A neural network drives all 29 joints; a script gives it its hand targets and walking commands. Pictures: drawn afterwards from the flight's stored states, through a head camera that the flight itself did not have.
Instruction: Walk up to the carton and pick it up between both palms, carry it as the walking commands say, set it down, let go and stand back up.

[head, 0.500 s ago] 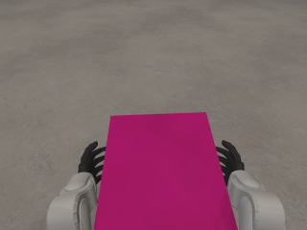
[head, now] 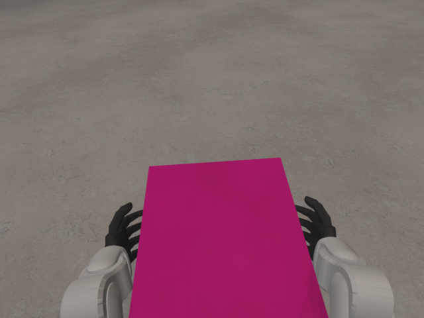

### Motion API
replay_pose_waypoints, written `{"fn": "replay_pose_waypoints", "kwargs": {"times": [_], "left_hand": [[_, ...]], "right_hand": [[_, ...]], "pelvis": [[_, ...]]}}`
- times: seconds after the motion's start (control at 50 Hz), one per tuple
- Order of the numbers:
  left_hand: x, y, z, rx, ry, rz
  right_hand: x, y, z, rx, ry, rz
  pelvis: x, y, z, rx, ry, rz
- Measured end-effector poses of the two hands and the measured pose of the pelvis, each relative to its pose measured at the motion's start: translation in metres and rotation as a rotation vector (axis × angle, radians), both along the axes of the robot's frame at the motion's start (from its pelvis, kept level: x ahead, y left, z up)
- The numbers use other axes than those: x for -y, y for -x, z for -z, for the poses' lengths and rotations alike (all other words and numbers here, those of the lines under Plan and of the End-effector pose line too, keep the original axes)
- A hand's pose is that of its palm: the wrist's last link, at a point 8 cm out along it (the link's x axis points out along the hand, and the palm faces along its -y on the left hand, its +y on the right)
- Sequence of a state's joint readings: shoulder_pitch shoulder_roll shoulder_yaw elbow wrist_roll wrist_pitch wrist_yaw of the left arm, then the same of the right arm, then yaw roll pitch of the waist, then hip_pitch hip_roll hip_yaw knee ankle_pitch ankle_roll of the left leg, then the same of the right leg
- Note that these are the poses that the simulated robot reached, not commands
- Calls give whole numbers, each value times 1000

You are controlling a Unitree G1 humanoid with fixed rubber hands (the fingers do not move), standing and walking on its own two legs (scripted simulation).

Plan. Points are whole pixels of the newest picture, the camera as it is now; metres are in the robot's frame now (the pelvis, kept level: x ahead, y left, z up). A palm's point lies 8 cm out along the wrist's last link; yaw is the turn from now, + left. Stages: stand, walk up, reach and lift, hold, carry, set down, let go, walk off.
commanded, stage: carry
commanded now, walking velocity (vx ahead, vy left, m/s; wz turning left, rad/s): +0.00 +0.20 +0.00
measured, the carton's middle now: (221, 259) +0.24 +0.00 +0.02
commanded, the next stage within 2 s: none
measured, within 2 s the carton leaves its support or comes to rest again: neither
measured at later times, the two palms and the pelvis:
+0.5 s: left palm (30, 267) +0.21 +0.30 +0.09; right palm (234, 266) +0.20 -0.02 +0.07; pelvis -0.02 +0.14 -0.01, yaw +0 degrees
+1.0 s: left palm out of the picture +0.18 +0.47 +0.08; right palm (123, 276) +0.19 +0.15 +0.08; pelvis -0.04 +0.30 -0.01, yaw +1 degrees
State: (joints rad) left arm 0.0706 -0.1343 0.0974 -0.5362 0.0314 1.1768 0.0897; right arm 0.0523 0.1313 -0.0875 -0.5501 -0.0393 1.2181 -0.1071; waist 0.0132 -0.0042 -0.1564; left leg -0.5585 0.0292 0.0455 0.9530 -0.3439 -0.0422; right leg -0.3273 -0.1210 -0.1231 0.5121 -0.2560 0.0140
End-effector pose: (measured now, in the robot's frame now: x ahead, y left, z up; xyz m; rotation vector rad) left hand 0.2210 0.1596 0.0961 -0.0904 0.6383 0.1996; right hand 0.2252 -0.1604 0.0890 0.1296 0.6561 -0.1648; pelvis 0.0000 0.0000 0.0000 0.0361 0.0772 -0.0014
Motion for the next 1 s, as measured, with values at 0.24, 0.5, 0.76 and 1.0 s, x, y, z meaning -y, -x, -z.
{"fn": "replay_pose_waypoints", "kwargs": {"times": [0.24,0.5,0.76,1.0], "left_hand": [[-104,9,26,-17,61,-40],[-139,15,10,18,-16,26],[-236,27,6,33,18,-24],[-309,37,16,11,38,-5]], "right_hand": [[-105,0,11,-18,62,-42],[-140,24,16,19,-10,20],[-236,17,-3,35,29,-31],[-310,37,6,12,42,-8]], "pelvis": [[-91,9,11,-6,27,-20],[-143,18,14,10,31,-4],[-228,29,6,-7,6,-33],[-304,40,9,-6,42,-18]]}}
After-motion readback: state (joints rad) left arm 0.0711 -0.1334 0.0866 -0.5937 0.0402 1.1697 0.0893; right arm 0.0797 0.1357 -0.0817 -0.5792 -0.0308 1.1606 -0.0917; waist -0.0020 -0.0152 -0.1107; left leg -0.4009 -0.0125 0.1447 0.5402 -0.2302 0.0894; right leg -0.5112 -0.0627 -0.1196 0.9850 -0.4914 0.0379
